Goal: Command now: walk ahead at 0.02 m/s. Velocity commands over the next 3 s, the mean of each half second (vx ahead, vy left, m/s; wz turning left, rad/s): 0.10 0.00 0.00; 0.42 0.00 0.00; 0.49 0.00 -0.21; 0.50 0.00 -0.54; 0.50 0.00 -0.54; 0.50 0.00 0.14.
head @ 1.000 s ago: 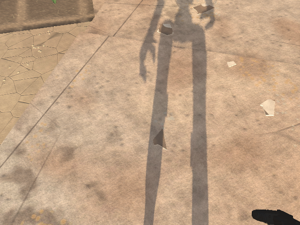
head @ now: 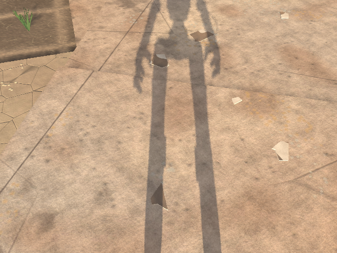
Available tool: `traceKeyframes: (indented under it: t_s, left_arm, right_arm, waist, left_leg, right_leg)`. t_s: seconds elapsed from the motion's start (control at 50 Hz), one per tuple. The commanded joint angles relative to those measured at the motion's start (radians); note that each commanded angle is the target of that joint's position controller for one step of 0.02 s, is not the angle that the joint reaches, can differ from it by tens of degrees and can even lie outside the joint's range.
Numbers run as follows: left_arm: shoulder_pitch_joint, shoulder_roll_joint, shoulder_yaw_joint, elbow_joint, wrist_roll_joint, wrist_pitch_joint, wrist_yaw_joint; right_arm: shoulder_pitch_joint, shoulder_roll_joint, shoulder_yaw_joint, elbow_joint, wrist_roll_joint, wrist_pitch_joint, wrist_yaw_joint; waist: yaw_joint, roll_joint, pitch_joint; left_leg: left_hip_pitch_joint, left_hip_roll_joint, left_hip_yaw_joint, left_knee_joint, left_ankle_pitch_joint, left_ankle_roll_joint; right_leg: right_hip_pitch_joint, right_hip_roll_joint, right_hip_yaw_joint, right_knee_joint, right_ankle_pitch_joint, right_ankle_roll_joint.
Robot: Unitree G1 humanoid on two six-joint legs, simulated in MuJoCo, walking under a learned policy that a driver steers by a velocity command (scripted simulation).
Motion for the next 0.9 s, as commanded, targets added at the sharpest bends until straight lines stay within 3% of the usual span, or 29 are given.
traceKeyframes:
  t_s: [0.02,0.26,0.3,0.34,0.38,0.4,0.44,0.46,0.48,0.5,0.52,0.54,0.56,0.58,0.6,0.64,0.68,0.76,0.84,0.9]
  left_arm:
    - [0.073,0.096,0.018,-0.001,0.002,-0.003,0.005]
    - [0.092,0.08,0.016,0.027,0.007,-0.017,0.011]
    - [0.12,0.071,0.016,0.038,0.0,-0.016,0.013]
    - [0.103,0.067,0.016,0.014,-0.004,-0.024,0.016]
    - [0.09,0.035,0.011,-0.009,-0.008,-0.048,0.01]
    - [0.086,0.033,0.012,-0.013,-0.01,-0.058,0.002]
    - [0.115,0.043,0.022,-0.01,-0.017,-0.074,-0.011]
    - [0.143,0.038,0.024,-0.003,-0.019,-0.08,-0.016]
    - [0.203,0.024,0.025,0.02,-0.019,-0.085,-0.016]
    - [0.264,0.02,0.03,0.054,-0.01,-0.086,-0.016]
    - [0.359,0.057,0.043,0.085,0.003,-0.086,-0.016]
    - [0.451,0.136,0.06,0.087,-0.005,-0.09,-0.019]
    - [0.428,0.196,0.067,0.074,0.009,-0.105,-0.027]
    - [0.348,0.144,0.052,0.046,0.009,-0.122,-0.025]
    - [0.296,0.112,0.042,0.028,0.0,-0.132,-0.029]
    - [0.256,0.095,0.035,0.002,-0.007,-0.134,-0.04]
    - [0.303,0.065,0.025,0.007,0.003,-0.126,-0.037]
    - [0.347,0.101,0.03,0.0,0.009,-0.112,-0.024]
    - [0.375,0.124,0.039,0.005,-0.002,-0.11,-0.023]
    - [0.357,0.14,0.051,0.006,-0.013,-0.102,-0.023]
  right_arm:
    - [0.008,-0.113,-0.022,-0.019,-0.003,0.003,-0.01]
    - [-0.003,-0.103,-0.025,0.0,-0.008,0.014,-0.022]
    - [0.027,-0.114,-0.031,0.013,0.0,0.018,-0.025]
    - [0.056,-0.142,-0.042,0.012,0.007,0.013,-0.025]
    - [0.114,-0.173,-0.053,0.015,0.011,-0.008,-0.02]
    - [0.139,-0.189,-0.06,0.017,0.009,-0.019,-0.019]
    - [0.081,-0.188,-0.06,-0.015,0.007,-0.04,-0.017]
    - [0.024,-0.179,-0.058,-0.039,0.015,-0.044,-0.014]
    - [-0.055,-0.17,-0.054,-0.068,0.027,-0.042,-0.012]
    - [-0.092,-0.15,-0.05,-0.083,0.032,-0.038,-0.01]
    - [-0.094,-0.105,-0.041,-0.092,0.029,-0.039,-0.007]
    - [-0.095,-0.051,-0.026,-0.112,0.019,-0.048,0.0]
    - [-0.122,-0.072,-0.031,-0.144,0.028,-0.062,0.0]
    - [-0.113,-0.097,-0.035,-0.141,0.043,-0.073,0.002]
    - [-0.069,-0.107,-0.037,-0.12,0.04,-0.08,0.007]
    - [-0.052,-0.123,-0.048,-0.101,0.015,-0.088,0.01]
    - [-0.089,-0.09,-0.046,-0.108,0.009,-0.086,0.019]
    - [-0.228,-0.035,-0.023,-0.165,0.013,-0.079,0.031]
    - [-0.325,-0.047,-0.012,-0.215,0.022,-0.082,0.048]
    - [-0.335,-0.078,-0.017,-0.245,0.024,-0.091,0.062]
  waist:
    - [0.004,-0.003,-0.04]
    - [-0.001,0.008,0.008]
    - [-0.005,0.024,0.003]
    - [-0.018,0.07,0.063]
    - [-0.031,0.159,0.089]
    - [-0.034,0.173,0.081]
    - [0.008,0.148,0.075]
    - [0.042,0.139,0.074]
    - [0.093,0.132,0.075]
    - [0.122,0.098,0.082]
    - [0.138,-0.029,0.045]
    - [0.147,-0.246,-0.001]
    - [0.129,-0.285,0.082]
    - [0.082,-0.168,0.148]
    - [0.049,-0.116,0.144]
    - [0.034,-0.074,0.11]
    - [0.05,-0.086,0.085]
    - [0.082,-0.088,0.103]
    - [0.097,-0.104,0.14]
    - [0.064,-0.116,0.13]
  left_leg:
    - [0.111,0.076,-0.077,-0.055,0.488,0.044]
    - [0.078,0.068,-0.078,-0.111,0.24,0.028]
    - [0.058,0.056,-0.081,-0.131,-0.112,0.044]
    - [-0.016,0.112,-0.173,-0.194,-0.461,0.087]
    - [-0.007,0.253,-0.388,-0.308,-0.601,0.164]
    - [-0.044,0.311,-0.489,-0.355,-0.61,0.202]
    - [-0.114,0.348,-0.52,-0.378,-0.548,0.212]
    - [-0.159,0.327,-0.458,-0.373,-0.49,0.186]
    - [-0.243,0.267,-0.343,-0.343,-0.427,0.141]
    - [-0.311,0.181,-0.219,-0.249,-0.352,0.099]
    - [-0.395,0.098,-0.102,-0.023,-0.263,0.054]
    - [-0.521,0.007,0.038,0.304,-0.196,-0.004]
    - [-0.644,0.02,-0.032,0.45,-0.256,0.01]
    - [-0.691,0.08,-0.086,0.542,-0.166,0.021]
    - [-0.71,0.101,-0.089,0.567,-0.074,0.026]
    - [-0.672,0.134,-0.076,0.507,0.052,0.02]
    - [-0.616,0.133,-0.039,0.435,0.131,0.0]
    - [-0.526,0.102,0.01,0.22,0.255,-0.024]
    - [-0.458,0.082,0.034,0.087,0.294,-0.01]
    - [-0.408,0.072,0.031,0.02,0.247,0.031]
  right_leg:
    - [-0.058,-0.014,0.007,-0.059,0.351,-0.017]
    - [-0.112,-0.008,-0.007,-0.097,0.19,-0.014]
    - [-0.134,0.024,-0.042,-0.056,-0.036,-0.031]
    - [-0.225,0.038,-0.057,0.03,-0.205,-0.058]
    - [-0.314,0.041,-0.081,0.175,-0.155,-0.068]
    - [-0.291,0.023,-0.059,0.253,-0.123,-0.079]
    - [-0.254,-0.012,-0.018,0.32,-0.142,-0.11]
    - [-0.192,-0.023,-0.019,0.243,-0.14,-0.129]
    - [-0.055,-0.015,-0.047,0.081,-0.083,-0.148]
    - [0.062,0.025,-0.077,-0.035,-0.003,-0.147]
    - [0.176,-0.044,0.047,-0.104,-0.039,-0.154]
    - [0.259,-0.261,0.384,-0.277,-0.224,-0.222]
    - [0.159,-0.386,0.651,-0.383,-0.4,-0.315]
    - [0.126,-0.381,0.63,-0.389,-0.394,-0.307]
    - [0.145,-0.334,0.523,-0.373,-0.28,-0.266]
    - [0.166,-0.262,0.341,-0.373,-0.026,-0.205]
    - [0.16,-0.212,0.214,-0.369,0.18,-0.185]
    - [0.093,-0.175,0.101,-0.38,0.336,-0.185]
    - [0.094,-0.2,0.063,-0.388,0.376,-0.192]
    - [0.172,-0.238,0.041,-0.326,0.533,-0.176]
